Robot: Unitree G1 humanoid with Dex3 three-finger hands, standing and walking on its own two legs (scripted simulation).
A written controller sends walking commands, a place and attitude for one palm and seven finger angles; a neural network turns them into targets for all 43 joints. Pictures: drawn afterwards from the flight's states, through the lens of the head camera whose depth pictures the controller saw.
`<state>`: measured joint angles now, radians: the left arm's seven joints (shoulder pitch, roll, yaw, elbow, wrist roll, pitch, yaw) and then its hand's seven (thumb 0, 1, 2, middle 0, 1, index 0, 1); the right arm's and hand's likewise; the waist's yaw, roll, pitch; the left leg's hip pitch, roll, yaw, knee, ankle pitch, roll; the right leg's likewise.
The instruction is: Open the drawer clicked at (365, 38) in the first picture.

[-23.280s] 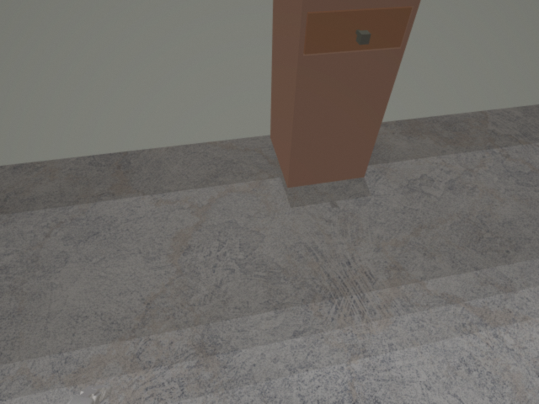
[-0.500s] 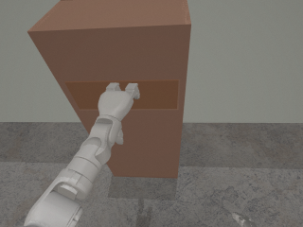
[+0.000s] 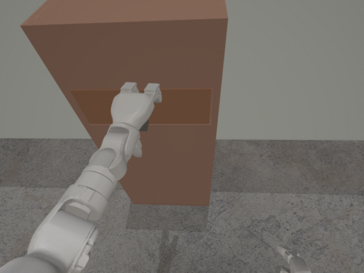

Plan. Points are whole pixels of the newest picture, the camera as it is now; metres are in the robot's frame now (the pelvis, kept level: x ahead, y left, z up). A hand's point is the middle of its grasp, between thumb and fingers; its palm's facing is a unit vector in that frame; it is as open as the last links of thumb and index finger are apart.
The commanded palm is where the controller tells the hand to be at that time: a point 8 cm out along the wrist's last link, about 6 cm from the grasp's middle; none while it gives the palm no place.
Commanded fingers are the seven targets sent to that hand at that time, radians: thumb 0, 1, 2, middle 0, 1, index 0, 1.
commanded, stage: re-aim the fingers above the handle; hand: left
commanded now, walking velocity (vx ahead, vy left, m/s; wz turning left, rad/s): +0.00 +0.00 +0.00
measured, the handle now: (141, 117) +0.51 +0.14 +0.02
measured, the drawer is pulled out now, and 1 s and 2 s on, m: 0.00 0.00 0.00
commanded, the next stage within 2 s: lower the fingers behind the handle in 0.98 s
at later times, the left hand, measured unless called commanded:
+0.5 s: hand (138, 111) +0.45 +0.13 +0.10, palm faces +0.20 -0.04 -0.98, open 13.8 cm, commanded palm +0.40 +0.16 +0.14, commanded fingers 0.00 -0.50 0.30 -0.30 -1.20 -0.30 -1.20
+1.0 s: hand (136, 109) +0.45 +0.13 +0.11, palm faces +0.21 -0.03 -0.98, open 13.8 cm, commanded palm +0.40 +0.17 +0.14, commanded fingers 0.00 -0.50 0.30 -0.30 -1.20 -0.30 -1.20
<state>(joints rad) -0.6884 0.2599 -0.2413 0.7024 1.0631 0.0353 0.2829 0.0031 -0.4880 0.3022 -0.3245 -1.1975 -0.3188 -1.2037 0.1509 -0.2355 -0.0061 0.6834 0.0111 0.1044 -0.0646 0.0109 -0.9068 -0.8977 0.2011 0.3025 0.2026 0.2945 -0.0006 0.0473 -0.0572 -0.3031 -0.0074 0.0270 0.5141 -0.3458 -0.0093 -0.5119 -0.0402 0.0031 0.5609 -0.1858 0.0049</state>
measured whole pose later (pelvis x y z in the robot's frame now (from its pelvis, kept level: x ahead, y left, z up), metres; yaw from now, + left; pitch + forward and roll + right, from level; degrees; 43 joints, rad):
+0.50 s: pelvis +0.01 +0.01 +0.00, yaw -2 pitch +8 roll +1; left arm -0.68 0.25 -0.24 0.66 1.07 0.10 0.34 0.00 -0.49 0.30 -0.32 -1.20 -0.32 -1.20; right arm 0.14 -0.23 -0.01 0.69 0.01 0.13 -0.04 0.01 -0.91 -0.90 0.20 0.30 0.20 0.29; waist 0.01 0.05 -0.06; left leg -0.29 -0.01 0.05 0.51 -0.36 0.00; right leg -0.51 -0.03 0.03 0.56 -0.19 0.01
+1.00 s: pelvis +0.00 +0.00 +0.00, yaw -1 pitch +8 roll +2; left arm -0.73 0.30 -0.25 0.67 1.05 0.07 0.33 0.01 -0.49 0.30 -0.32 -1.20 -0.32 -1.20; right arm 0.13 -0.21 0.02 0.68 0.02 0.14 -0.06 0.01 -0.91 -0.90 0.20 0.30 0.20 0.29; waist 0.00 0.04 -0.05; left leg -0.31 -0.01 0.05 0.53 -0.36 0.00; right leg -0.53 -0.04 0.03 0.58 -0.19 0.01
